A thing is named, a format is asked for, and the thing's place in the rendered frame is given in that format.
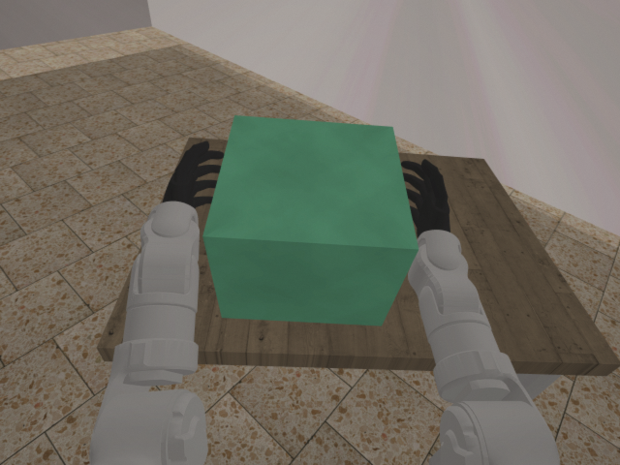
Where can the robot left hand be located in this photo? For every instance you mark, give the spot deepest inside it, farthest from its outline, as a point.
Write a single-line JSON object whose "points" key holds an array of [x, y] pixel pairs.
{"points": [[183, 185]]}

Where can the robot left upper arm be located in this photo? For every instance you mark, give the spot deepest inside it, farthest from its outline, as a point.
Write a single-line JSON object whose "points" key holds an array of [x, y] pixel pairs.
{"points": [[164, 427]]}

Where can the robot right forearm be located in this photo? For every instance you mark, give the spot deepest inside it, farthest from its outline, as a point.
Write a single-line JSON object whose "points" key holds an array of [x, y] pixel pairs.
{"points": [[469, 365]]}

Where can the robot left forearm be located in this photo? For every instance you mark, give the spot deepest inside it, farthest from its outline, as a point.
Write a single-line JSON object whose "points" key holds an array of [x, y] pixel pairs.
{"points": [[158, 346]]}

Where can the carton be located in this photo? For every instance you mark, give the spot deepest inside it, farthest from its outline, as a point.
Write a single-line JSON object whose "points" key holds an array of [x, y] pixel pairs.
{"points": [[310, 222]]}

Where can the robot right upper arm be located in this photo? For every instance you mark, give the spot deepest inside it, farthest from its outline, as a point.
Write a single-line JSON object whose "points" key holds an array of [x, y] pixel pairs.
{"points": [[495, 433]]}

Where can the table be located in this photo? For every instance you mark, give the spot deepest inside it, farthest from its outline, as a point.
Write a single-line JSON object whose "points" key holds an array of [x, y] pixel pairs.
{"points": [[535, 317]]}

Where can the robot right hand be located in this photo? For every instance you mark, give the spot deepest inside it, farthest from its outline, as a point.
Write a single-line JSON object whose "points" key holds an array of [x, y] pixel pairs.
{"points": [[433, 211]]}

